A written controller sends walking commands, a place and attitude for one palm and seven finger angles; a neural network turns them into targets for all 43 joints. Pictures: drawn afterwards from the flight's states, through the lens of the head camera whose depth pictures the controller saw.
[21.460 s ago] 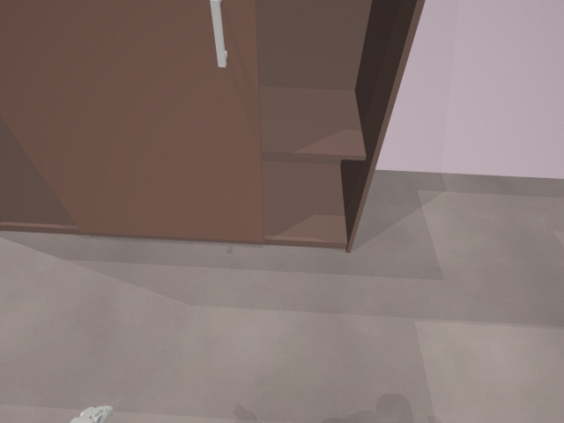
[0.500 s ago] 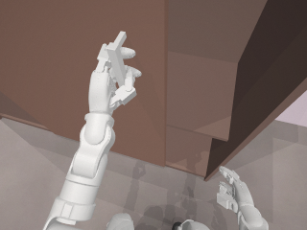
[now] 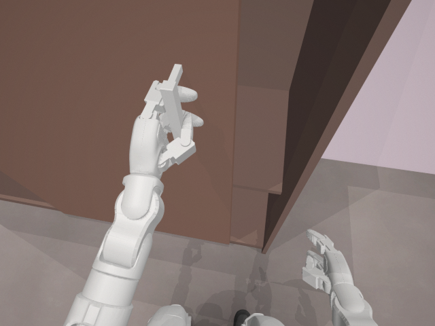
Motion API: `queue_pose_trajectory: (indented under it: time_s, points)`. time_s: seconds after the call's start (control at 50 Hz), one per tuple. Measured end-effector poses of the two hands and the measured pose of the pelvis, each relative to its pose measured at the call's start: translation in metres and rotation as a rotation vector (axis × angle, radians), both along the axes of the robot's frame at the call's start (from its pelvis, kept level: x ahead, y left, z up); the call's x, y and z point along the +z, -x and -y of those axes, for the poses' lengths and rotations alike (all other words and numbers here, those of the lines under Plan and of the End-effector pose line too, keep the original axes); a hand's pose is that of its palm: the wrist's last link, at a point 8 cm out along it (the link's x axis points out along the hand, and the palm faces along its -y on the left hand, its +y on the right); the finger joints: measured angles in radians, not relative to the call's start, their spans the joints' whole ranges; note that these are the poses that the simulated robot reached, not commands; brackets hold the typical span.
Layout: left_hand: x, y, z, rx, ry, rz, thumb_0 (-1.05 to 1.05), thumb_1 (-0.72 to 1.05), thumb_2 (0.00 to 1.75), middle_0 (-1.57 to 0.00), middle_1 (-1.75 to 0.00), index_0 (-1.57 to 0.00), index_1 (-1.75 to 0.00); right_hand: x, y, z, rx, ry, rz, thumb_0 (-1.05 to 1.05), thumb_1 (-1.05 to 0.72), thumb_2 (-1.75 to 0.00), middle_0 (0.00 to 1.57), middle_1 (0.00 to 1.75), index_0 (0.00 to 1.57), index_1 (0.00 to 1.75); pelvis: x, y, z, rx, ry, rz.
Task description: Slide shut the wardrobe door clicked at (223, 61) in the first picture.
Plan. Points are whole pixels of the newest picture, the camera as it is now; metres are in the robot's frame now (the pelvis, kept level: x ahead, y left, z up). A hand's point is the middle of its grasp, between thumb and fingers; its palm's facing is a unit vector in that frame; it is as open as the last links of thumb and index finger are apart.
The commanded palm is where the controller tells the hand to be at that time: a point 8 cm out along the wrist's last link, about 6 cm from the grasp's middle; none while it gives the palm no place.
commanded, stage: step sideways, sliding the door along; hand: left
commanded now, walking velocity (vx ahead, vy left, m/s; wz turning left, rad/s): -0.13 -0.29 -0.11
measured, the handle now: (180, 113) +0.40 +0.11 +0.15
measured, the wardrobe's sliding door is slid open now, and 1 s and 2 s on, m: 0.14 0.00 0.00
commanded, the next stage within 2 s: stop walking and hold the door there in 1.14 s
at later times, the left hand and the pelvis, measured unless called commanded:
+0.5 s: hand (244, 153) +0.34 +0.00 +0.15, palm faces +0.00 -0.99 -0.10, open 6.1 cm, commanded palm +0.32 +0.01 +0.16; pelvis -0.06 -0.09 -0.01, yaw -3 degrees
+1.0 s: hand (296, 156) +0.34 -0.07 +0.15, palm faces +0.19 -0.97 -0.11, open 6.3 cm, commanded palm +0.31 -0.09 +0.16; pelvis -0.07 -0.22 -0.02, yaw +1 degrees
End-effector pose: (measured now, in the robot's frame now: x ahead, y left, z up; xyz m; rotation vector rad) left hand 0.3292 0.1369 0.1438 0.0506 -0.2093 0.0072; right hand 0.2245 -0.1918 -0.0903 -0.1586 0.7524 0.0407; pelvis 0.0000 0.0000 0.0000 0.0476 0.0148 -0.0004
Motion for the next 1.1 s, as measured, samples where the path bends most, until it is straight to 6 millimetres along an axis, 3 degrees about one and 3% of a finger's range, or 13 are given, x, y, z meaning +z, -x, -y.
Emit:
queue_pose_trajectory:
  time_s: [0.1, 0.26, 0.38, 0.54, 0.68, 0.9, 1.0, 1.1]
  points:
    - [0.000, 0.000, 0.013, -0.058, -0.036, 0.017, 0.00, 0.79, 0.82, -0.42, -1.40, -0.22, -1.39, -0.003, 0.026, 0.030, -0.080, 0.031, -0.008, 0.01, -0.91, -0.90, 0.20, 0.30, 0.20, 0.30, -0.010, 0.011, 0.008, -0.017, 0.024, 0.020]
    - [0.003, 0.006, 0.043, 0.016, -0.074, -0.015, 0.00, 0.81, 0.83, -0.44, -1.40, -0.18, -1.38, -0.025, 0.070, 0.073, -0.121, -0.011, -0.057, 0.01, -0.91, -0.90, 0.20, 0.30, 0.20, 0.30, -0.017, 0.029, 0.048, -0.050, 0.039, 0.052]
    - [0.004, 0.009, 0.064, 0.031, -0.048, -0.045, 0.01, 0.82, 0.84, -0.40, -1.40, -0.17, -1.38, -0.019, 0.104, 0.105, -0.149, 0.039, -0.110, 0.02, -0.91, -0.90, 0.20, 0.30, 0.20, 0.30, -0.007, 0.043, 0.067, -0.043, 0.007, 0.026]
    - [0.005, 0.010, 0.086, 0.004, -0.056, -0.050, 0.01, 0.81, 0.84, -0.39, -1.40, -0.16, -1.38, -0.020, 0.132, 0.143, -0.162, 0.091, -0.136, 0.01, -0.91, -0.90, 0.20, 0.30, 0.20, 0.30, -0.012, 0.060, 0.096, -0.063, 0.027, 0.047]
    - [0.006, 0.014, 0.114, 0.091, -0.064, -0.066, 0.01, 0.82, 0.86, -0.38, -1.40, -0.14, -1.38, -0.029, 0.131, 0.172, -0.138, 0.027, -0.137, 0.01, -0.91, -0.90, 0.20, 0.30, 0.20, 0.30, -0.016, 0.065, 0.143, -0.048, 0.068, 0.064]
    - [0.005, 0.018, 0.153, 0.103, -0.056, -0.064, 0.01, 0.83, 0.87, -0.35, -1.40, -0.13, -1.36, -0.024, 0.110, 0.222, -0.081, 0.056, -0.072, 0.01, -0.91, -0.90, 0.20, 0.30, 0.20, 0.30, -0.020, 0.072, 0.194, -0.031, 0.032, 0.054]
    - [0.006, 0.020, 0.157, 0.190, -0.055, -0.084, 0.01, 0.82, 0.87, -0.37, -1.40, -0.12, -1.33, -0.024, 0.102, 0.241, -0.071, 0.028, -0.077, 0.01, -0.91, -0.90, 0.20, 0.30, 0.20, 0.30, -0.015, 0.072, 0.220, 0.010, 0.039, 0.060]
    - [0.006, 0.020, 0.159, 0.212, -0.037, -0.088, 0.01, 0.82, 0.88, -0.36, -1.40, -0.12, -1.35, -0.014, 0.100, 0.258, -0.060, 0.077, -0.082, 0.01, -0.91, -0.90, 0.20, 0.30, 0.20, 0.30, -0.008, 0.072, 0.230, 0.022, 0.032, 0.032]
